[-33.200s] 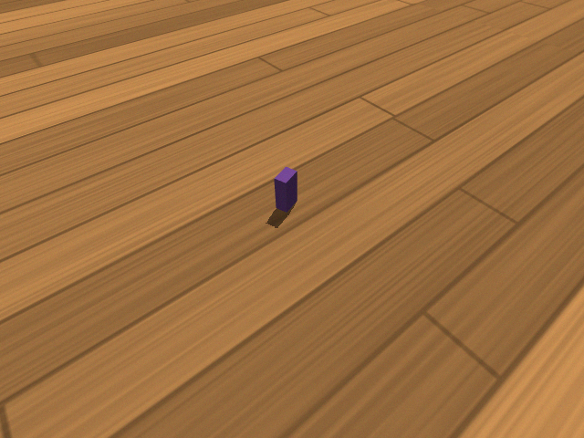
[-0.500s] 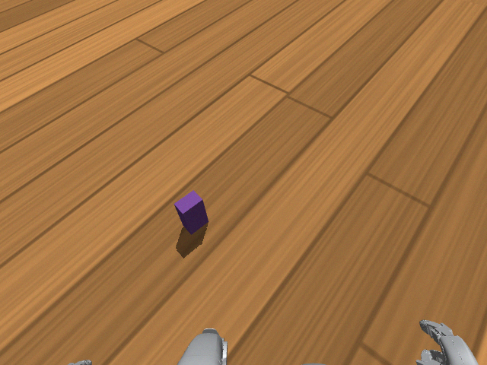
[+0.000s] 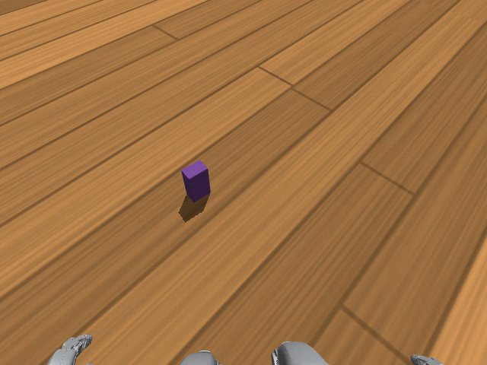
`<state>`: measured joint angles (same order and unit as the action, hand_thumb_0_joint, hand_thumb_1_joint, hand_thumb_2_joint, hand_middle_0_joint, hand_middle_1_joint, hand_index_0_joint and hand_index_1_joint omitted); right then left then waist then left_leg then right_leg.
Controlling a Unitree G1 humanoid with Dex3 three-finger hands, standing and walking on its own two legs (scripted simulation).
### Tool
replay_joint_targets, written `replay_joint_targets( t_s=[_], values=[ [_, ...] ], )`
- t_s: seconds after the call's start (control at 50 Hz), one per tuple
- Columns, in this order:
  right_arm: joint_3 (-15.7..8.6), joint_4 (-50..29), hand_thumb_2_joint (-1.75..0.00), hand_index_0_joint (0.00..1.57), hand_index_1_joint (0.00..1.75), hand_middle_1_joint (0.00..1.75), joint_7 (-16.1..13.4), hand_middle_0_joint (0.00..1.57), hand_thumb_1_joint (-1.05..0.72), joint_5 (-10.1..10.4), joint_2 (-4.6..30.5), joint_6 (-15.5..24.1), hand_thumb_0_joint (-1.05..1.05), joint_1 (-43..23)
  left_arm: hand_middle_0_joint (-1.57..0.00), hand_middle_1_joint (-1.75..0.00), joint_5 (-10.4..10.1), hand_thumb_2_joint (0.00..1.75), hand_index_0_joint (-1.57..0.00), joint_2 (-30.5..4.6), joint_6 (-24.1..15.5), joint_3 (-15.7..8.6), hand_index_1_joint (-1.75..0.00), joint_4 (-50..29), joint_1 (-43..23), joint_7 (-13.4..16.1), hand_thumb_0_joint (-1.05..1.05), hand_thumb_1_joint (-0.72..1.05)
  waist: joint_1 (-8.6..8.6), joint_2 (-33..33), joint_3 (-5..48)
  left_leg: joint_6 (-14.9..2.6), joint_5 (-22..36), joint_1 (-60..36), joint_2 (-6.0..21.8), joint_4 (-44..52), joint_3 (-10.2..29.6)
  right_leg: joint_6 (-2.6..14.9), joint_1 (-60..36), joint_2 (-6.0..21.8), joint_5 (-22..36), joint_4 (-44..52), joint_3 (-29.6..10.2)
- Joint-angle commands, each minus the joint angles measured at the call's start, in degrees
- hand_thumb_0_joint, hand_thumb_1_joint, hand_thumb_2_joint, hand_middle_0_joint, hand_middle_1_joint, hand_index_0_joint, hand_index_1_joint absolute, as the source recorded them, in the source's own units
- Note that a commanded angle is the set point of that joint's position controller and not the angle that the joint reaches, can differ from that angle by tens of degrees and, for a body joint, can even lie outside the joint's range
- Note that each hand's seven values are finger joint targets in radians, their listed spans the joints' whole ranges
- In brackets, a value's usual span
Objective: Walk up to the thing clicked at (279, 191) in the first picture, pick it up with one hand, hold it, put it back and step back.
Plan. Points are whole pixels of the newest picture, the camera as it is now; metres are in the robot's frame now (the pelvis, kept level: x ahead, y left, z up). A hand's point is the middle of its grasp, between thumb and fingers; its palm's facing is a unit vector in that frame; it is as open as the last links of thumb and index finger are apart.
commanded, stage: step back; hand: left
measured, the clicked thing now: (196, 182) +0.91 +0.24 -0.66
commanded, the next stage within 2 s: stand in 1.30 s
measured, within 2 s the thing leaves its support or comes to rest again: neither
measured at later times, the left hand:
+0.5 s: hand out of the picture -0.07 +0.28 -0.14, palm faces +0.05 -0.90 -0.43, open 7.4 cm
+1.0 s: hand out of the picture -0.04 +0.25 -0.15, palm faces +0.07 -0.93 -0.37, open 7.4 cm
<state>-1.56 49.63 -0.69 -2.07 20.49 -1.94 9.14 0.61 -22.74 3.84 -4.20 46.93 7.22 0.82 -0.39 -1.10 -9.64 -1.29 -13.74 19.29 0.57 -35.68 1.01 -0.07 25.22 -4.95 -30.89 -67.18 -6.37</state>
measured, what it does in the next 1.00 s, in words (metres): steps on the spot: right foot, then left foot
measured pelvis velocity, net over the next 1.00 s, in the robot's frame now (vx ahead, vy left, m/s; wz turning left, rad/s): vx -0.08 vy -0.02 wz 0.06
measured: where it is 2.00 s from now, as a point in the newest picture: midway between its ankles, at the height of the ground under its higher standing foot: outside the picture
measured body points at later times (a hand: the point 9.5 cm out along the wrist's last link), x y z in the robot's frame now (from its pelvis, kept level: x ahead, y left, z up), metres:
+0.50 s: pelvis -0.12 -0.01 +0.00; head -0.12 -0.01 +0.44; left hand -0.08 +0.33 -0.11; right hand -0.07 -0.33 -0.13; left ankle -0.11 +0.12 -0.73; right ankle -0.10 -0.14 -0.71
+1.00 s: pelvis -0.08 -0.02 +0.00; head -0.07 -0.02 +0.45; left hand -0.05 +0.30 -0.12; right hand +0.02 -0.32 -0.13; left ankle -0.03 +0.12 -0.73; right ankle -0.09 -0.14 -0.73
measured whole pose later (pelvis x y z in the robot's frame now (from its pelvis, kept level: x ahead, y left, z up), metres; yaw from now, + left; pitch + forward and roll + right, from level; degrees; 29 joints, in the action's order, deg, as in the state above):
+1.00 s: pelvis -0.08 -0.02 +0.00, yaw +3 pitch -4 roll +0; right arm -3.0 57.6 -0.2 -1.6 21.7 1.0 9.3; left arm 0.8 -21.0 -1.4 -2.1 55.9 11.8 -0.5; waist -2.1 0.1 -6.1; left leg 0.5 -11.3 17.8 0.9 -33.9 0.1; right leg 0.0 12.5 2.0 -21.6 -37.9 2.3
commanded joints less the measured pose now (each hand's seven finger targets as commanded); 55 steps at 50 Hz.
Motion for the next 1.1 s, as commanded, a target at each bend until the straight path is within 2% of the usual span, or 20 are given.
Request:
replay_joint_targets(
  t_s=[0.0, 0.1, 0.12, 0.14, 0.16, 0.2, 0.32, 0.4, 0.42, 0.44, 0.46, 0.52, 0.64, 0.66, 0.7, 0.72, 0.9, 0.96, 1.0, 1.08],
  values=[
    [-4.9, -5.4, -0.9, 0.2, 0.3, 0.3, -0.9, 0.2, -0.9, -0.2, 15.6, 0.8, 0.0, -0.7, -0.2, -0.3, 0.3, 0.9, -0.2, -9.2, -1.8, -2.4, -0.3, -3.2, 3.2, 0.6, 0.0, 0.9, 0.73, 11.6, 11.7, -12.41, 21.6, -11.1, 14.3, 8.7, 12.8, -1.32, -2.0, 3.2, 0.2, 15.2, 2.3],
    [-4.5, -4.9, -0.9, 0.2, 0.3, 0.3, 0.0, 0.2, -0.9, 0.6, 14.7, -1.0, 0.0, -2.2, -0.2, -0.3, 1.7, 0.9, -0.2, -11.2, -3.8, -3.2, -0.3, 2.6, 10.3, 0.3, 0.0, 0.9, -1.56, 6.8, 14.5, -5.14, -1.8, 2.6, 8.5, 0.4, 8.2, 2.69, -20.0, 5.0, 11.1, 43.6, 1.2],
    [-3.5, -6.0, -0.9, 0.2, 0.3, 0.3, 0.0, 0.2, -0.9, 0.9, 11.1, -0.7, 0.0, -1.7, -0.2, -0.3, 2.5, 0.9, -0.2, -16.1, -4.1, -4.7, -0.3, 1.9, 10.1, 0.2, 0.0, 0.9, -1.76, -7.6, 11.5, -0.79, -14.0, 16.5, -1.0, -10.0, 4.5, 6.37, -21.5, 16.4, 3.1, 47.9, -17.4],
    [-4.3, -6.6, -0.9, 0.2, 0.3, 0.3, -1.0, 0.2, -0.9, 0.6, 12.3, -0.8, 0.0, -6.0, -0.2, -0.3, 2.6, 0.9, -0.2, -22.6, -3.9, -5.8, -0.3, -0.5, 4.6, 0.5, 0.0, 0.9, -4.7, -14.8, 8.6, 1.51, -20.9, 11.7, -3.7, -21.2, 7.9, 16.39, -3.3, 29.8, 0.1, 53.1, -29.9],
    [-5.2, -6.0, -0.9, 0.2, 0.3, 0.3, -0.9, 0.2, -0.9, 0.6, 15.0, -1.0, 0.0, -5.9, -0.2, -0.3, 2.0, 0.9, -0.2, -21.2, -4.4, -5.5, -0.3, -1.6, 1.2, 0.7, 0.0, 0.9, -2.54, -9.4, 4.4, 2.15, -18.0, 9.5, -1.8, -28.6, 12.9, 16.74, 3.1, 30.0, -1.5, 53.3, -28.8],
    [-4.8, -2.6, -0.9, 0.2, 0.3, 0.3, -0.6, 0.2, -0.9, 1.4, 13.7, -0.5, 0.0, -0.8, -0.2, -0.3, 1.8, 0.9, -0.2, -15.2, -4.8, -3.8, -0.3, -2.1, -4.9, 1.1, 0.0, 0.9, 1.74, -1.8, 3.1, 1.68, -10.7, 10.7, -5.7, -31.0, 10.6, 10.36, -1.2, 19.4, 10.4, 46.5, -10.5],
    [-4.5, -2.0, -0.9, 0.2, 0.3, 0.3, 1.2, 0.2, -0.9, 0.0, 13.2, 1.4, 0.0, -2.6, -0.2, -0.3, 2.7, 0.9, -0.2, -15.6, -5.5, -4.8, -0.3, 0.4, 3.0, 0.2, 0.0, 0.9, -4.01, -9.5, 5.2, 2.88, -15.3, 9.6, -1.2, -10.1, 3.4, 10.37, -12.5, 19.4, -11.7, 47.7, -11.4],
    [-5.4, 3.4, -0.9, 0.2, 0.3, 0.3, 1.2, 0.2, -0.9, 0.1, 12.9, 3.1, 0.0, 5.5, -0.2, -0.3, 2.2, 0.9, -0.2, -13.4, -4.1, -2.7, -0.3, 1.2, 2.4, -0.6, 0.0, 0.9, 0.58, -3.2, 6.9, 0.36, -8.4, -14.5, -3.1, 12.4, -0.8, 6.58, -0.9, 14.1, -5.7, 38.1, -1.8],
    [-6.2, 4.2, -0.9, 0.2, 0.3, 0.3, 0.8, 0.2, -0.9, -0.7, 14.8, 3.5, 0.0, 8.0, -0.2, -0.3, 2.0, 0.9, -0.2, -9.9, -3.8, -1.7, -0.3, 1.1, 3.6, -0.7, 0.0, 0.9, 1.52, 5.3, 7.6, -1.59, -17.1, -19.5, 2.9, 16.0, 10.7, 4.42, 7.0, 10.4, -5.4, 28.0, 2.2],
    [-6.5, 3.0, -0.9, 0.2, 0.3, 0.3, 0.7, 0.2, -0.9, -0.9, 20.3, 3.8, 0.0, 7.2, -0.2, -0.3, 0.6, 0.9, -0.2, -8.6, -4.1, -1.2, -0.3, 0.4, 0.0, -0.8, 0.0, 0.9, 2.81, 14.9, 6.4, -8.66, -39.9, -10.8, 17.5, 25.7, 36.0, 0.9, 11.7, 4.6, -3.6, 19.4, 8.2],
    [-7.1, 2.0, -0.9, 0.2, 0.3, 0.3, 0.9, 0.2, -0.9, -0.4, 22.2, 4.1, 0.0, 4.4, -0.2, -0.3, 1.5, 0.9, -0.2, -14.0, -4.4, -3.0, -0.3, 0.9, -3.7, -0.6, 0.0, 0.9, 3.18, 8.2, 1.1, -13.14, -42.4, 0.0, 20.4, 28.2, 39.2, 1.2, 7.0, 7.2, -2.3, 13.5, 1.0],
    [-5.3, 1.5, -0.9, 0.2, 0.3, 0.3, 0.3, 0.2, -0.9, -0.6, 16.8, 5.2, 0.0, -0.1, -0.2, -0.3, 0.6, 0.9, -0.2, -11.6, -4.8, -2.3, -0.3, 3.9, 2.6, -1.7, 0.0, 0.9, -0.74, 7.4, 4.0, -7.97, -24.9, -3.1, 12.5, 21.7, 21.0, 1.57, 1.7, 8.1, 5.8, 16.2, 3.0],
    [-5.2, 1.5, -0.9, 0.2, 0.3, 0.3, 1.0, 0.2, -0.9, -0.2, 15.4, 3.2, 0.0, -0.8, -0.2, -0.3, 1.3, 0.9, -0.2, -9.8, -5.8, -2.8, -0.3, 6.6, 6.6, -1.6, 0.0, 0.9, -2.15, 10.0, 6.0, -5.8, -20.8, 4.8, 8.4, 12.7, 10.9, 1.72, -17.6, 3.4, 10.9, 38.6, 9.5],
    [-4.2, 1.4, -0.9, 0.2, 0.3, 0.3, 0.8, 0.2, -0.9, 0.2, 12.3, 2.8, 0.0, 0.7, -0.2, -0.3, 1.5, 0.9, -0.2, -10.5, -6.2, -3.1, -0.3, 7.4, 8.9, -1.1, 0.0, 0.9, -3.18, 4.7, 7.4, -3.99, -17.6, 7.0, 6.1, 5.1, 8.4, 2.01, -23.3, 4.5, 10.7, 42.9, 5.4],
    [-3.8, -0.1, -0.9, 0.2, 0.3, 0.3, 0.0, 0.2, -0.9, 0.2, 10.4, 2.8, 0.0, -1.5, -0.2, -0.3, 2.3, 0.9, -0.2, -19.1, -7.0, -4.9, -0.3, 6.6, 8.7, -0.6, 0.0, 0.9, -4.67, -8.9, 4.9, 0.17, -20.3, 17.0, -2.8, -17.6, 4.7, 11.12, -17.8, 25.7, -14.0, 56.5, -27.4],
    [-4.6, 0.8, -0.9, 0.2, 0.3, 0.3, -0.2, 0.2, -0.9, 0.3, 13.4, 3.2, 0.0, 0.5, -0.2, -0.3, 2.1, 0.9, -0.2, -19.0, -7.3, -5.1, -0.3, 4.7, 5.7, -0.6, 0.0, 0.9, -3.06, -4.9, 2.8, 0.3, -18.6, 16.1, -0.7, -20.0, 7.7, 14.29, -15.4, 27.6, -10.2, 55.3, -28.6],
    [-3.6, 4.4, -0.9, 0.2, 0.3, 0.3, 0.4, 0.2, -0.9, 0.7, 9.0, 4.0, 0.0, 2.1, -0.2, -0.3, 0.1, 0.9, -0.2, -13.0, -7.1, -1.6, -0.3, 4.4, 1.2, -0.2, 0.0, 0.9, 0.07, -6.7, 8.8, 0.89, -0.4, -6.4, 0.2, 4.6, -3.3, 7.34, -11.2, 16.7, 42.8, 38.4, 0.6],
    [-4.2, 4.9, -0.9, 0.2, 0.3, 0.3, -0.4, 0.2, -0.9, 0.2, 13.0, 4.3, 0.0, 1.7, -0.2, -0.3, -0.7, 0.9, -0.2, -9.0, -6.2, 0.1, -0.3, 3.8, 2.3, 0.0, 0.0, 0.9, 0.27, 3.6, 13.6, -2.94, 18.1, -14.1, 9.3, 10.0, 8.2, 2.0, -6.8, 10.5, 32.2, 31.6, 3.5],
    [-4.2, 4.1, -0.9, 0.2, 0.3, 0.3, 0.0, 0.2, -0.9, 1.0, 15.8, 3.9, 0.0, -3.9, -0.2, -0.3, -1.0, 0.9, -0.2, -9.8, -5.2, -0.2, -0.3, 6.2, 3.2, 0.3, 0.0, 0.9, -1.38, 7.2, 12.6, -9.16, 7.9, -2.3, 16.2, 13.2, 15.0, 1.27, -14.5, 6.2, 7.8, 29.7, 5.7],
    [-2.4, 5.2, -0.9, 0.2, 0.3, 0.3, 0.1, 0.2, -0.9, 1.3, 11.8, 3.2, 0.0, -7.9, -0.2, -0.3, 0.1, 0.9, -0.2, -12.0, -6.3, -0.4, -0.3, 8.7, 3.0, 0.0, 0.0, 0.9, -1.06, 4.2, 10.4, -1.32, 3.5, -2.6, 7.1, 7.7, 5.3, 3.28, -13.9, 11.1, 18.5, 42.7, -1.7]
  ],
)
